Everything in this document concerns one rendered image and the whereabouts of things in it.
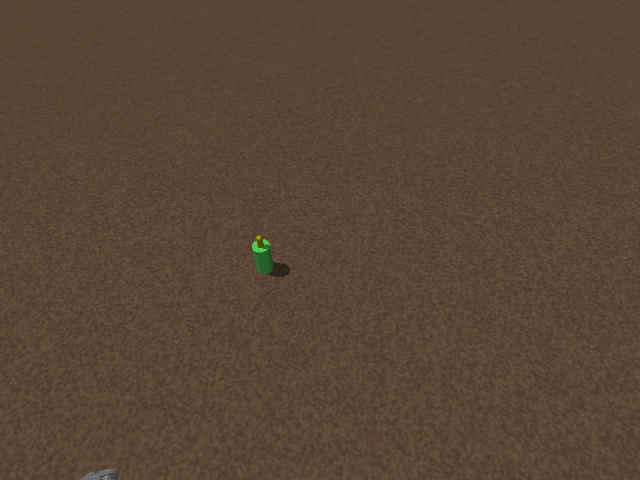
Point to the bottle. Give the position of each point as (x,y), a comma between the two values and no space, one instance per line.
(262,255)

